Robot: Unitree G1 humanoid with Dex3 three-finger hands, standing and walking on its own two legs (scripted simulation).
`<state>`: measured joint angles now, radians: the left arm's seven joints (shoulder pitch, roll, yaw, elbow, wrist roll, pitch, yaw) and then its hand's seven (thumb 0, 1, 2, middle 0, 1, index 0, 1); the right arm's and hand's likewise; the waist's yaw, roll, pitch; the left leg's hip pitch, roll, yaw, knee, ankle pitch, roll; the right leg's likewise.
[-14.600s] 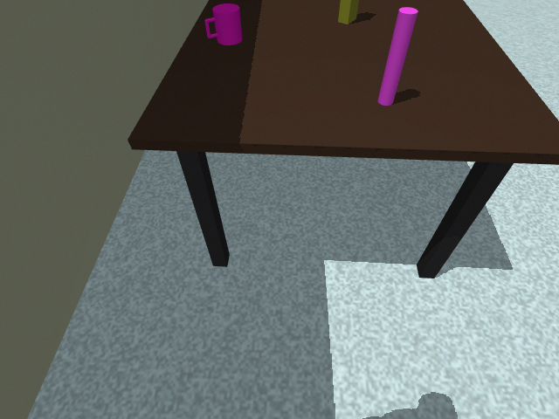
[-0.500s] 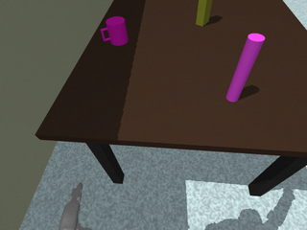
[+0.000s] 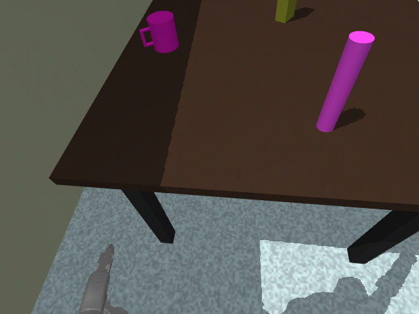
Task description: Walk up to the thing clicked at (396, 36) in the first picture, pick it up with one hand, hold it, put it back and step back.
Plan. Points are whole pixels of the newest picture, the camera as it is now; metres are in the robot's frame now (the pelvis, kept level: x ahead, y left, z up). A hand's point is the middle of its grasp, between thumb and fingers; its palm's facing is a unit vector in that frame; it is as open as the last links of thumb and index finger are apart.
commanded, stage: go down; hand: right
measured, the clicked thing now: (340, 89) +0.56 -0.20 +0.10
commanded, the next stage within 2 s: approach in 1.36 s
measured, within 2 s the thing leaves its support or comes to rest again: neither
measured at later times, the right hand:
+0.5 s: hand out of the picture +0.44 -0.38 +0.17, palm faces +0.18 +0.98 +0.02, open 17.7 cm
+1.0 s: hand out of the picture +0.45 -0.38 +0.18, palm faces +0.19 +0.98 +0.02, open 17.8 cm
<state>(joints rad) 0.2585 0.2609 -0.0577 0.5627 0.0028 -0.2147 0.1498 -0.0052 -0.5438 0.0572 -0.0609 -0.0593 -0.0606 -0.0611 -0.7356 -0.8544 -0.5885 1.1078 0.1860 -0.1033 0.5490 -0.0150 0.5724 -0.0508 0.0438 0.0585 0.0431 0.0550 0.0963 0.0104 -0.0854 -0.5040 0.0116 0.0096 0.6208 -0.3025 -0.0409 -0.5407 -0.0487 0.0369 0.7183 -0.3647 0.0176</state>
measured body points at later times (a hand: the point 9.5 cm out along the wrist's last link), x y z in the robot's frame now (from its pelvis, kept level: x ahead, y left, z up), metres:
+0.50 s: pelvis -0.01 -0.01 -0.01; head +0.07 -0.04 +0.43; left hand +0.13 +0.25 -0.07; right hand +0.42 -0.43 +0.18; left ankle +0.00 +0.15 -0.72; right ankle -0.01 -0.13 -0.72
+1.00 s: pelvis -0.01 -0.01 -0.02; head +0.08 -0.04 +0.42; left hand +0.13 +0.26 -0.07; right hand +0.44 -0.43 +0.18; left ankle +0.00 +0.15 -0.72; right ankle -0.01 -0.13 -0.72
